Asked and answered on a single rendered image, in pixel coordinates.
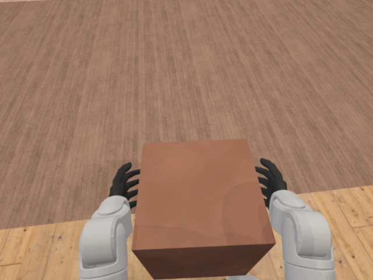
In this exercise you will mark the right robot hand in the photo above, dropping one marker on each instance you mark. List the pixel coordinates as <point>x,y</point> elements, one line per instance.
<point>274,181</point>

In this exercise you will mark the right robot forearm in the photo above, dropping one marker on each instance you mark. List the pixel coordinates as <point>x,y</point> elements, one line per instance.
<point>306,238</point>

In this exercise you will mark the left robot forearm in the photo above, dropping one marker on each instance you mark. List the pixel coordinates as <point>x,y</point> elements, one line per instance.
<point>102,244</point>

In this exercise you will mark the left robot hand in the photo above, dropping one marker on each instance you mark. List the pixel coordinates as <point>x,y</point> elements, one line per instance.
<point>120,186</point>

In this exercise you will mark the carton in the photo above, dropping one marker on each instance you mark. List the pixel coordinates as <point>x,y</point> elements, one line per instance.
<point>200,211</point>

